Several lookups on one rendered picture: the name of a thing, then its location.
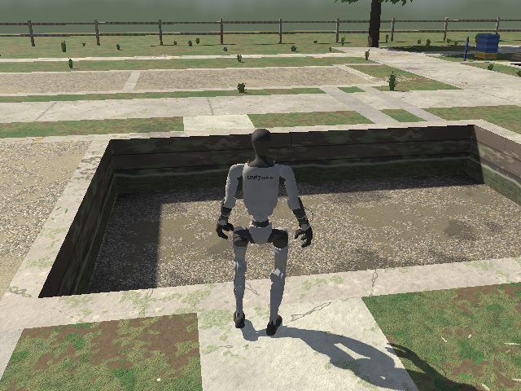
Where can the right robot upper arm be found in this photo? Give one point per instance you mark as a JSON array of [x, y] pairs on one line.
[[286, 172]]

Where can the robot left forearm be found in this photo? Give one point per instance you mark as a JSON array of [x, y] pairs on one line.
[[224, 214]]

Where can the right robot hand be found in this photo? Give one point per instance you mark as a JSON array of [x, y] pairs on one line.
[[308, 236]]

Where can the left robot shin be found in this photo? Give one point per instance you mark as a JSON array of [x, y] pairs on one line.
[[239, 287]]

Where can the humanoid robot head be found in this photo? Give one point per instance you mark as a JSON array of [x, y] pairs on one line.
[[261, 140]]

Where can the left robot hand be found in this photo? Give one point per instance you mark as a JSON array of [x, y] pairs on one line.
[[226, 227]]

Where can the left robot upper arm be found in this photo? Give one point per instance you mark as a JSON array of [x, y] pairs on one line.
[[231, 185]]

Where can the robot right forearm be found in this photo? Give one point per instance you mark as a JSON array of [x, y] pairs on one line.
[[301, 217]]

